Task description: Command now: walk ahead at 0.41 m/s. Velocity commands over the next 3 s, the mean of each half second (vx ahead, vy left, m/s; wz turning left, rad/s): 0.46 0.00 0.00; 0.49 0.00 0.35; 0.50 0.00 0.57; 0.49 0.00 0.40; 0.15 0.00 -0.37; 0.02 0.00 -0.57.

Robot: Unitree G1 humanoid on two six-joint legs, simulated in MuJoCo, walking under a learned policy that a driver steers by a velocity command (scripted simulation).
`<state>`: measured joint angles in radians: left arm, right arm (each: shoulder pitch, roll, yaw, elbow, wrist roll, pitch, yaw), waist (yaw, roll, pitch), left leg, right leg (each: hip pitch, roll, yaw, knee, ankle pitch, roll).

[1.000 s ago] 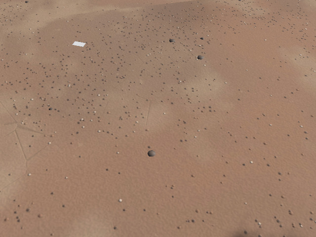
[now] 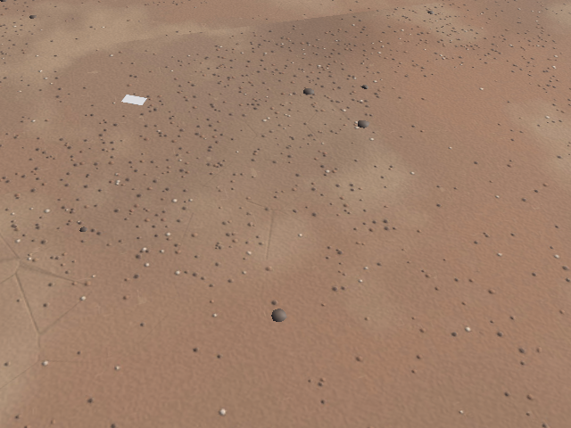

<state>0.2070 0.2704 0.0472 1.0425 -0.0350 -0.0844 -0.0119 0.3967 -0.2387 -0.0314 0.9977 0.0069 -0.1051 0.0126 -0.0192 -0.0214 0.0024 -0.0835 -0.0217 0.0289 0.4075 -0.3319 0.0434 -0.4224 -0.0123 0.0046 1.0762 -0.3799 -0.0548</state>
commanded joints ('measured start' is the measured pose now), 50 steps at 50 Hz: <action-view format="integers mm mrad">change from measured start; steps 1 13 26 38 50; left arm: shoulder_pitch -147 -268 -43 147 5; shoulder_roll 61 107 102 154 137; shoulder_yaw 13 19 19 31 24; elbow -101 -226 -97 -47 -211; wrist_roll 3 7 41 28 34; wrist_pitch -26 -14 -37 5 -50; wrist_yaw -15 -32 -10 22 12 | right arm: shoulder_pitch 90 74 -100 -446 -183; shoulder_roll -89 -181 -85 -68 -147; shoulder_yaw -9 -43 -41 -16 -64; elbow -12 6 -116 -266 -281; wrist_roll -8 5 7 18 -11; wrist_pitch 8 28 26 17 15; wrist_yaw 1 -33 -37 35 14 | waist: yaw -28 56 -13 96 32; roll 112 158 -35 -1 38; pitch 78 39 56 94 -70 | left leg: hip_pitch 268 178 -519 -635 -9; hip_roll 272 275 200 115 215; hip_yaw -265 -71 -97 -27 -411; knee -209 -140 657 176 -176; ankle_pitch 477 872 143 326 395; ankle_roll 138 83 -30 16 254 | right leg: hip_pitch -418 31 153 532 -198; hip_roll -87 31 -198 -254 -105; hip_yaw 12 -66 164 -71 92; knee -10 -538 -1006 -909 48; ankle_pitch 105 342 234 471 64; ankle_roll -4 -39 -202 -110 35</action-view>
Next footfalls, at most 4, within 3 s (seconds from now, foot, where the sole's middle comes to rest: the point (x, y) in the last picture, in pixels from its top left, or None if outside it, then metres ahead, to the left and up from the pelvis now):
0.30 right None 0.33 -0.14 -0.78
0.84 left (234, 383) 0.63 0.12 -0.78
1.34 right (279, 272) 0.96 0.00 -0.78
1.86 left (147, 249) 1.04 0.39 -0.78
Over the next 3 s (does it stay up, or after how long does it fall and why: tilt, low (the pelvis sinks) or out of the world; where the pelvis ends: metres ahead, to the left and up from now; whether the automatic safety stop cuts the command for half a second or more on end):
stays up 1.17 0.40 0.00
